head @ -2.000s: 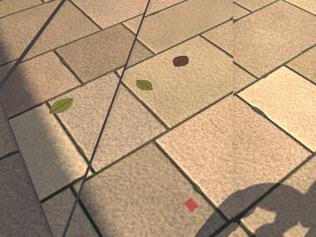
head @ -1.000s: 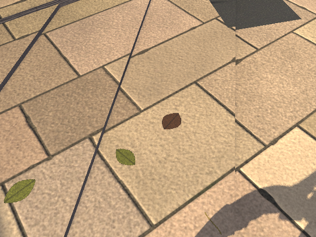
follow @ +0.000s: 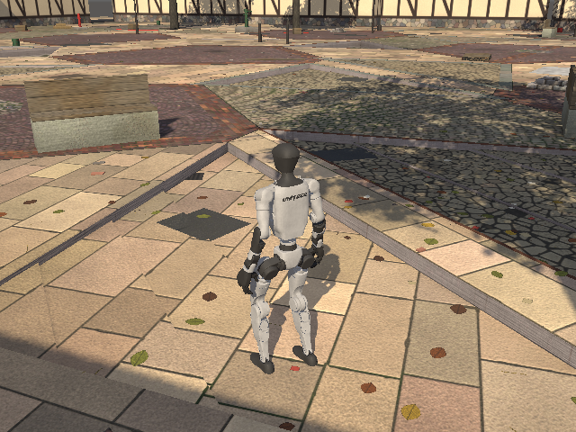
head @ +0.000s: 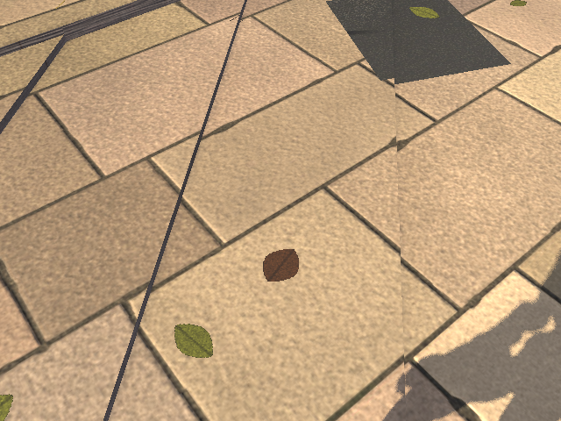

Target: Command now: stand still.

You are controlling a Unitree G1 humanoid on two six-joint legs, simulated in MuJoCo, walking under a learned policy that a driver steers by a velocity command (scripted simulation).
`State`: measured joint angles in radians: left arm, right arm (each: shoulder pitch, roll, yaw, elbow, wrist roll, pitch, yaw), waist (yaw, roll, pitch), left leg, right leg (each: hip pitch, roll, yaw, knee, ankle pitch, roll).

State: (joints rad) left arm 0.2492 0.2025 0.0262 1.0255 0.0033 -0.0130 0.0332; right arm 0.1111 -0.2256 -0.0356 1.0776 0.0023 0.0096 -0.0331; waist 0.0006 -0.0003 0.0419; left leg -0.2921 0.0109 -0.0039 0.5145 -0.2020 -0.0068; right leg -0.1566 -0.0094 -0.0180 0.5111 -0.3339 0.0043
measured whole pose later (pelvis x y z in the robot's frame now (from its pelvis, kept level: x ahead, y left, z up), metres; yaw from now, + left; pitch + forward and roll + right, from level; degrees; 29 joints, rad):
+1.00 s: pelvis +0.02 +0.00 +0.00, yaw +0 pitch -1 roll +0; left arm 0.38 0.18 0.02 1.08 -0.01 -0.02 0.05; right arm 0.20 -0.20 -0.03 1.14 0.01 0.00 -0.04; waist 0.01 -0.01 0.00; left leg -0.31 0.00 -0.01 0.60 -0.37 0.03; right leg -0.15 -0.01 -0.01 0.54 -0.40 -0.01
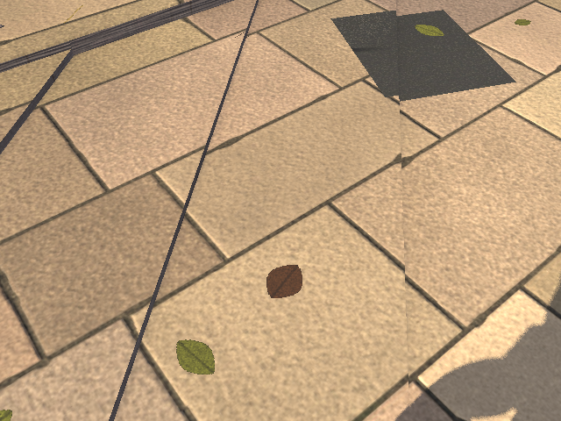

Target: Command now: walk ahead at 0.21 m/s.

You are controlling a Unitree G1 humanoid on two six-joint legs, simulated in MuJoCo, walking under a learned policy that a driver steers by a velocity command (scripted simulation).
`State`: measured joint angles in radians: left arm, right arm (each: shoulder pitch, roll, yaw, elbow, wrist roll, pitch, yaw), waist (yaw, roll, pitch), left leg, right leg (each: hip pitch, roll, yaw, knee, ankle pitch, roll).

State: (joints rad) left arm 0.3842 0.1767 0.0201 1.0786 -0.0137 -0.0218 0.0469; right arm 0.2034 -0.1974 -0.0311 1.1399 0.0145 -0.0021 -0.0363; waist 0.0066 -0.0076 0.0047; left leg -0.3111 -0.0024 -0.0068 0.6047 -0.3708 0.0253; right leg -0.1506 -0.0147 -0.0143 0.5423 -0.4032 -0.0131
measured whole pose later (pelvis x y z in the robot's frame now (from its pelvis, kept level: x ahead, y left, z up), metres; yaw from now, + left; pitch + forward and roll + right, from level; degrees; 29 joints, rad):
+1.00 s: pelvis +0.48 -0.05 +0.01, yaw +0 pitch +2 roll -2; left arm 0.38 0.22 0.04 1.01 -0.01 -0.10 -0.01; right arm 0.07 -0.25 -0.06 0.90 0.01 -0.09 0.00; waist 0.07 0.03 -0.01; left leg -0.71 0.13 -0.03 0.68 0.10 0.02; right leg -0.01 0.08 -0.06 0.18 -0.21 -0.06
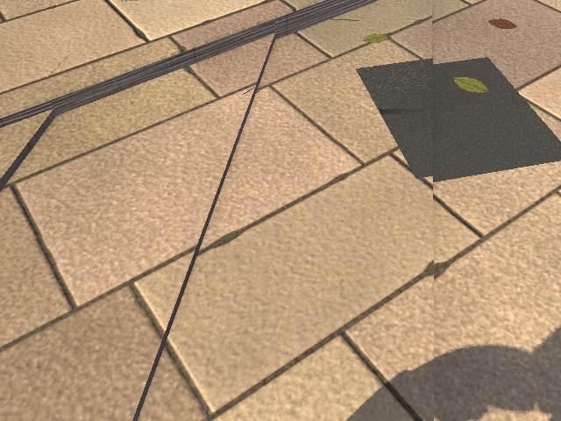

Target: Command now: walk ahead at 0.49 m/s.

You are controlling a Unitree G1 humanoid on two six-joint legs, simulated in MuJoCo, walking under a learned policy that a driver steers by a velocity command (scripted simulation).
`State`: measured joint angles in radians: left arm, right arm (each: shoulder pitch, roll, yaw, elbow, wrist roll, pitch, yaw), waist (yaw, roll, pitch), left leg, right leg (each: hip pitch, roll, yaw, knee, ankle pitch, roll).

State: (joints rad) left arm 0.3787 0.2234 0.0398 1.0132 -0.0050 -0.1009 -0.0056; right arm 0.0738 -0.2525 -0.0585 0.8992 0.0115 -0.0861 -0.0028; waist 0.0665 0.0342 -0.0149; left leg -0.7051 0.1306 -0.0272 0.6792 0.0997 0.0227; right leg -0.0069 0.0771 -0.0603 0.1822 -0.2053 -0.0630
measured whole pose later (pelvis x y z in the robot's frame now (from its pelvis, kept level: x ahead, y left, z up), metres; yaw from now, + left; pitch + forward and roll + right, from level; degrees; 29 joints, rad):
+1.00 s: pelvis +0.56 -0.07 +0.00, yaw -25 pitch +2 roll +1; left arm 0.31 0.25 0.08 0.80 -0.02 -0.07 -0.01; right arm 0.05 -0.29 -0.07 0.77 -0.01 -0.10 -0.01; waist 0.04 0.03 0.03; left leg -0.67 0.11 -0.09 0.88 -0.15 -0.04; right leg -0.19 0.12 0.07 0.34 -0.18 -0.11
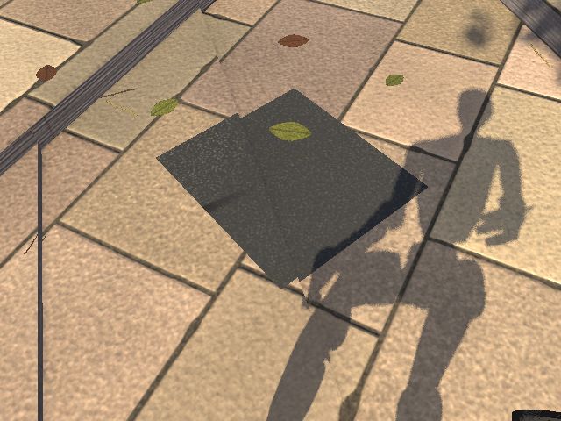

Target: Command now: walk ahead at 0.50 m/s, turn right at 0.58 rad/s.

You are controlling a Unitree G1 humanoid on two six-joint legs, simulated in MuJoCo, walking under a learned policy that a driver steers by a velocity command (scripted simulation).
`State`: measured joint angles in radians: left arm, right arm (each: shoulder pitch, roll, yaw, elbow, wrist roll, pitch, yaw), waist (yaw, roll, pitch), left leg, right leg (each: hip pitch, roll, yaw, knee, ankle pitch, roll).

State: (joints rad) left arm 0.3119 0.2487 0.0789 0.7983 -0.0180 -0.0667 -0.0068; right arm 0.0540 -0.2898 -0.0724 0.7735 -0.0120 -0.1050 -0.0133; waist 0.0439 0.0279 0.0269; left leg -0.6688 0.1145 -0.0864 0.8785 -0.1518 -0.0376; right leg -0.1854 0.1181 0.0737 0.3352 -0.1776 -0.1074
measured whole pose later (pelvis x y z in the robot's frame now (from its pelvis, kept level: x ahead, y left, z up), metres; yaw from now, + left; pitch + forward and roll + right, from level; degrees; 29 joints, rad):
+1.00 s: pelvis +0.44 -0.04 -0.04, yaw -3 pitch +3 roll +0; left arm 0.16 0.23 0.04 0.80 0.03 -0.02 0.02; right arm 0.22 -0.29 -0.07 0.76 0.01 0.05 -0.06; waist -0.01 0.02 0.02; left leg -0.67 0.06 -0.01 1.24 -0.44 -0.08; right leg -0.33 -0.03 -0.10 0.43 -0.15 -0.04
